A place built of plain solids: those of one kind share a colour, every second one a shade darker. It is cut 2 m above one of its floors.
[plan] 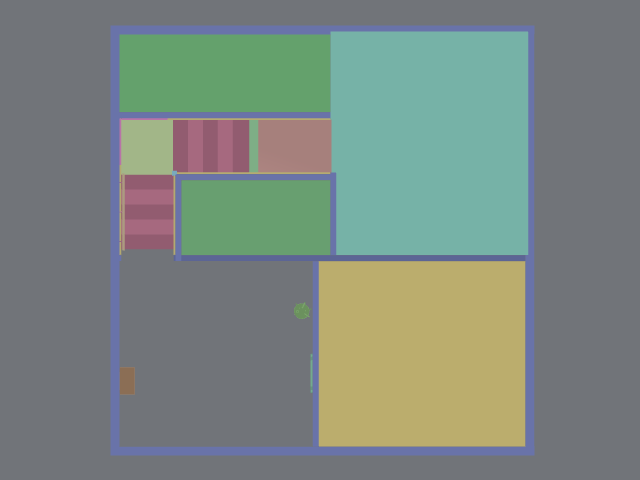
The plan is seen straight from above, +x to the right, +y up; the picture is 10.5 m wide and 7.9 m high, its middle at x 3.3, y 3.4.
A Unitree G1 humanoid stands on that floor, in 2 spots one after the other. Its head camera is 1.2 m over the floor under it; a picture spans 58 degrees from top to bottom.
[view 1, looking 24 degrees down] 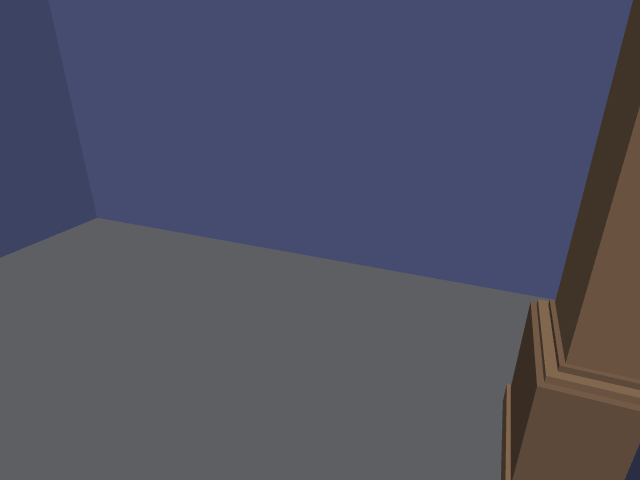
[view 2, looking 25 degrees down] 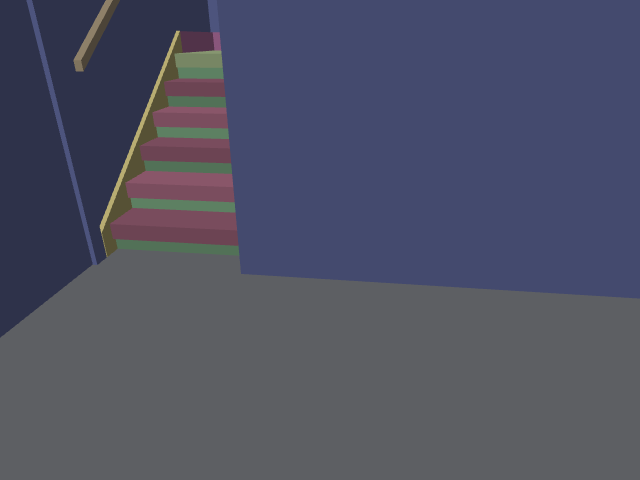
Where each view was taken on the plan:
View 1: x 0.42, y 2.25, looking -68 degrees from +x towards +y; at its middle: wall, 2.65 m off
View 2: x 1.59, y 1.00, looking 97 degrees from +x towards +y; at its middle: wall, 2.28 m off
